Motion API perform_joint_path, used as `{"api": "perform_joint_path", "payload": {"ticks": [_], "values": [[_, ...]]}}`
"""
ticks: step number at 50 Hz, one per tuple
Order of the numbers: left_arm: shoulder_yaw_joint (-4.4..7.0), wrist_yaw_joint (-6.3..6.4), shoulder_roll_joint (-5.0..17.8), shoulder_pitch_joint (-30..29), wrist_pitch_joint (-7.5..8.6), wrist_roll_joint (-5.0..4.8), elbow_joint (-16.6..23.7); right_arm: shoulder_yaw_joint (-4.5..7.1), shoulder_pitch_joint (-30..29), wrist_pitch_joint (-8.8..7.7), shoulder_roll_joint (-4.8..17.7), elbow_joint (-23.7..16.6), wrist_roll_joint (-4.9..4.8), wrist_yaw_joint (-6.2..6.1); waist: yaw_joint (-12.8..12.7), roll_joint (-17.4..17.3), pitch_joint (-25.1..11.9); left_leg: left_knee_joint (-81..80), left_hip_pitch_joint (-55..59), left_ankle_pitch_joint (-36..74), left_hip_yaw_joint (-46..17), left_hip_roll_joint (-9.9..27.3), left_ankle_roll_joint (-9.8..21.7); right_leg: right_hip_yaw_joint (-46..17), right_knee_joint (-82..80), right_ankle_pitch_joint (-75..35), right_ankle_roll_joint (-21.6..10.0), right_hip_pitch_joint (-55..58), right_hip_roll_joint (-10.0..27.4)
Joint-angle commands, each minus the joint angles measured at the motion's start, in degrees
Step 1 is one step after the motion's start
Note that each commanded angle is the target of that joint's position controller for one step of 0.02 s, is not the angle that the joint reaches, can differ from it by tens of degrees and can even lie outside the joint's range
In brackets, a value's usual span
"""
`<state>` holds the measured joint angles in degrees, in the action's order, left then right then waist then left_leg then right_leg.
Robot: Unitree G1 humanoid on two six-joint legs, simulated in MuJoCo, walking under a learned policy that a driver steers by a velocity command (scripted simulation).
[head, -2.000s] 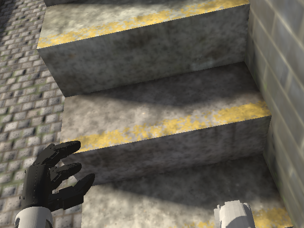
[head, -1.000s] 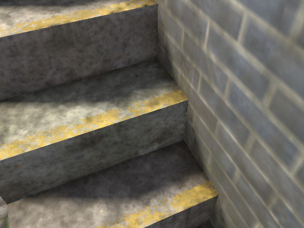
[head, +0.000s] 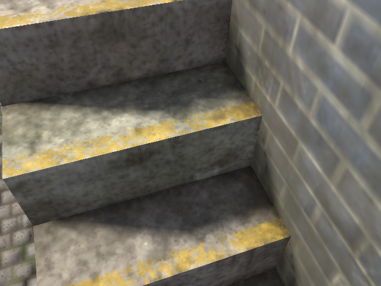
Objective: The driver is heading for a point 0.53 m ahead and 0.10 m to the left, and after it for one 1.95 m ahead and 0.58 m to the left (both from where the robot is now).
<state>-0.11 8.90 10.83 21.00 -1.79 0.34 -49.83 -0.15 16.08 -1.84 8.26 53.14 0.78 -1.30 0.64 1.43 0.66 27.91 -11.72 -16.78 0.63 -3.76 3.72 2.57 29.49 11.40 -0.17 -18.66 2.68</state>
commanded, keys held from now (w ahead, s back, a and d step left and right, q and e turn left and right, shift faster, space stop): w+shift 0.04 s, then shift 0.96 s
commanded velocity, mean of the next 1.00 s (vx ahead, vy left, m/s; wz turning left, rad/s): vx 0.06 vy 0.00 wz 0.00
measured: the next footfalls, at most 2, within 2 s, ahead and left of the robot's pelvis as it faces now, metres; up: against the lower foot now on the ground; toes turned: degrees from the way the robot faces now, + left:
left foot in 1.86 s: +0.22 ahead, +0.16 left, +0.21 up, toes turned +7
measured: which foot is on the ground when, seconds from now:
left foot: down 0.00-1.00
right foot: down 0.00-1.00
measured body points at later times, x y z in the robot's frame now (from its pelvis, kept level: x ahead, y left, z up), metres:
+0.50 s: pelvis +0.04 +0.00 +0.01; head +0.05 +0.00 +0.46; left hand +0.04 +0.24 -0.14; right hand +0.10 -0.22 -0.14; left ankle -0.02 +0.09 -0.74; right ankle +0.05 -0.12 -0.74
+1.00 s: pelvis +0.02 +0.01 +0.00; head +0.03 +0.01 +0.45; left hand +0.01 +0.25 -0.14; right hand +0.08 -0.21 -0.14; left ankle -0.02 +0.09 -0.74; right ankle +0.05 -0.12 -0.74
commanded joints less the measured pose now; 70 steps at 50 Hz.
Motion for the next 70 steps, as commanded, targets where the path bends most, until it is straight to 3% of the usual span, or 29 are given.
{"api": "perform_joint_path", "payload": {"ticks": [1,2,3,4,6,11,13,16,22,42,43,46,51,53,54,59,60,61,63,64,66,67,69,70], "values": [[0.44,-0.07,3.87,4.79,0.42,0.0,0.18,0.17,3.94,-0.41,2.93,0.09,-0.06,-0.01,0.08,-1.88,1.64,-11.95,-7.2,-6.25,-9.77,8.52,7.29,-7.79,-7.01,10.61,-4.77,5.06,4.67],[0.86,-0.19,5.41,5.0,0.42,0.05,-0.21,0.64,4.67,-0.25,4.43,0.84,-0.3,-0.02,0.17,-2.55,3.1,-12.36,-7.73,-11.43,-10.34,8.08,8.22,-7.42,-6.09,15.62,-5.4,3.4,3.85],[0.63,-0.38,5.02,4.56,0.57,0.1,-0.58,0.44,3.93,-0.34,3.96,1.03,-0.24,-0.08,0.19,-1.78,5.01,-13.11,-7.73,-9.43,-10.49,8.63,8.34,-7.59,-6.39,13.22,-5.49,1.99,4.18],[-0.13,-0.56,3.16,4.46,0.88,0.18,-0.92,-0.03,2.8,-0.68,3.03,1.09,-0.13,-0.01,-0.06,-1.64,5.4,-13.72,-7.23,-4.56,-10.2,8.85,8.17,-7.6,-7.36,8.55,-5.48,2.72,4.51],[-0.44,-0.76,2.84,5.68,1.58,0.39,-1.68,-0.29,2.6,-1.65,2.04,1.81,-0.51,0.61,-0.28,-1.19,3.57,-13.35,-5.05,4.61,-8.56,7.98,7.51,-7.82,-7.52,2.5,-5.47,6.5,4.77],[-0.73,-1.05,2.93,7.12,2.33,-0.03,-2.59,0.04,2.71,-2.29,3.47,2.67,-0.55,0.8,-0.24,-1.23,1.49,-12.26,-0.05,19.42,-7.43,8.61,6.36,-7.54,-6.86,-7.3,-5.27,9.42,5.14],[-0.7,-0.79,3.67,6.82,2.08,-0.01,-1.89,0.42,2.27,-2.07,4.43,2.9,-0.74,0.91,-0.16,-1.17,0.35,-11.42,-0.15,20.27,-7.18,8.49,6.4,-7.62,-6.13,-8.72,-5.4,10.27,5.23],[-0.99,-0.5,2.9,7.56,1.92,-0.13,-1.52,0.42,1.88,-2.12,4.83,3.02,-0.83,1.06,-0.25,-0.33,-1.06,-10.36,0.42,22.47,-6.9,8.69,5.94,-7.16,-5.38,-12.49,-5.4,11.08,5.49],[-0.95,-0.17,3.41,7.48,1.59,-0.11,-0.58,0.3,0.46,-1.85,5.33,2.87,-0.63,1.0,-0.14,-0.24,-1.32,-9.07,-0.11,24.01,-6.81,8.84,5.54,-7.02,-4.13,-15.64,-5.46,10.81,5.71],[-0.23,-0.27,4.43,6.34,0.59,-0.04,-0.07,0.02,-1.48,-1.52,5.01,1.64,-0.3,0.98,-0.49,-1.07,0.65,-9.41,-2.13,17.21,-7.7,9.19,5.87,-7.07,-4.86,-4.06,-5.0,7.01,5.57],[0.1,-0.52,5.28,6.09,0.36,0.07,-0.04,0.14,-1.05,-1.51,5.01,1.44,-0.22,1.09,-0.34,-1.74,1.03,-9.72,-2.66,15.6,-7.61,8.71,6.04,-7.07,-4.52,-3.08,-4.93,6.83,5.35],[0.12,-0.84,4.54,6.73,0.34,0.11,-0.84,-0.1,0.04,-1.74,3.91,1.3,-0.08,1.2,-0.33,-0.5,1.1,-10.45,-2.4,15.46,-8.0,9.27,5.97,-6.76,-4.56,-2.84,-4.76,6.74,5.33],[0.24,-1.05,4.57,6.71,0.36,0.1,-1.36,-0.01,0.31,-1.94,4.01,0.9,-0.16,1.22,-0.48,-1.32,1.43,-10.5,-2.33,15.43,-7.87,9.13,5.89,-6.8,-4.61,-2.58,-4.66,6.78,5.34],[0.72,-0.8,5.3,7.62,0.37,0.0,-1.94,0.71,2.54,-1.96,5.56,1.31,-0.57,1.06,-0.15,-0.2,1.6,-10.19,-1.13,14.6,-8.32,9.59,6.19,-6.01,-3.88,-1.79,-4.74,5.19,5.59],[0.79,-1.14,5.58,7.25,0.48,-0.67,-1.7,0.87,1.74,-1.88,5.85,0.77,-0.18,1.49,-0.06,-0.7,1.99,-9.74,-1.03,14.7,-8.11,9.56,6.09,-5.94,-3.56,-1.84,-4.99,4.49,5.35],[0.88,-1.39,5.07,6.78,0.37,-0.43,-1.67,0.81,2.25,-1.82,4.81,0.45,-0.13,1.63,-0.02,-1.39,2.67,-10.13,-2.49,12.53,-8.25,9.6,6.2,-6.03,-3.79,-0.67,-4.99,4.57,5.48],[0.16,-1.47,3.66,6.59,0.4,-0.33,-2.23,-0.15,1.96,-1.57,2.36,0.99,0.48,1.44,-0.1,-2.33,1.39,-13.24,-3.49,3.28,-8.67,9.01,6.61,-6.86,-6.03,3.18,-5.07,6.5,5.0],[0.07,-1.16,3.59,6.63,0.2,0.39,-2.78,-0.32,3.43,-1.5,2.02,2.11,0.13,0.9,-0.06,-2.91,2.8,-15.98,-5.25,-4.8,-9.77,8.65,7.18,-6.64,-6.57,7.16,-5.07,6.57,4.48],[0.9,-1.18,6.44,6.21,0.21,0.28,-2.8,0.98,4.63,-1.18,6.15,2.7,-0.37,0.58,0.37,-5.35,4.6,-16.86,-5.4,-14.25,-12.41,8.99,10.08,-4.21,-0.84,14.12,-6.47,2.08,1.65],[1.21,-1.55,7.29,5.55,0.64,0.07,-2.59,1.87,6.09,-1.0,8.43,2.91,-0.47,0.47,1.17,-6.27,5.2,-17.46,-3.47,-18.56,-15.14,10.85,12.28,-2.95,3.39,16.3,-7.39,-3.02,0.67],[0.5,-2.65,4.97,3.07,2.36,-0.16,-1.76,2.98,7.16,-0.78,10.82,3.31,-0.44,0.04,2.38,-8.67,6.39,-19.94,-1.62,-22.86,-21.17,16.21,15.99,-0.81,11.3,12.35,-8.16,-10.59,-0.09],[0.45,-2.71,5.25,3.77,3.07,-0.47,-1.28,3.45,4.06,-0.62,11.96,2.83,-0.81,-0.1,0.87,-9.65,6.53,-19.05,-4.81,-22.5,-22.33,17.5,17.14,-1.51,14.91,9.5,-8.21,-10.38,1.48],[0.49,-3.09,5.28,7.18,4.09,-0.83,-1.97,3.24,-1.04,-0.98,11.13,2.2,-1.07,-0.03,-2.2,-6.09,4.74,-15.76,-10.55,-14.77,-19.84,17.05,17.94,-0.85,18.52,7.73,-8.02,-5.78,1.21],[0.34,-3.05,4.66,12.75,4.58,-0.86,-3.47,2.72,-5.67,-1.47,9.71,1.38,-1.44,0.16,-5.84,-3.31,3.42,-11.53,-16.84,-7.77,-15.85,14.68,17.14,-0.89,14.48,6.0,-7.97,2.79,0.9]]}}
Keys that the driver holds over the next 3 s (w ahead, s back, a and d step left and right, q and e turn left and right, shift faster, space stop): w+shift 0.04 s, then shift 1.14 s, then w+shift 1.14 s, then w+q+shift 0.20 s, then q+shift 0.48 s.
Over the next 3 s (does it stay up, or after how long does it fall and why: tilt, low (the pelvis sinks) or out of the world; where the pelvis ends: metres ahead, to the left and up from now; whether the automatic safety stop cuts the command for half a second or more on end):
stays up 0.34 0.04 0.37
